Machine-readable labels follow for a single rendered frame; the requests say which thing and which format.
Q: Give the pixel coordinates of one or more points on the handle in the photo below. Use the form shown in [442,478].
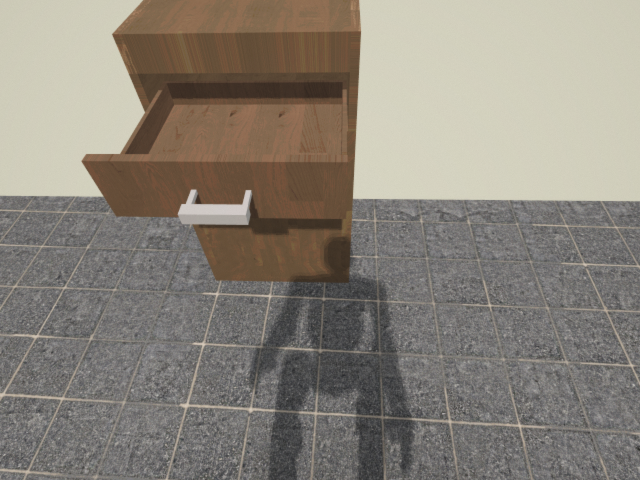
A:
[215,214]

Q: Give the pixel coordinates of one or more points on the drawer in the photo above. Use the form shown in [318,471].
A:
[285,140]

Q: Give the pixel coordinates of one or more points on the cabinet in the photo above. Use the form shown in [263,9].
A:
[255,40]

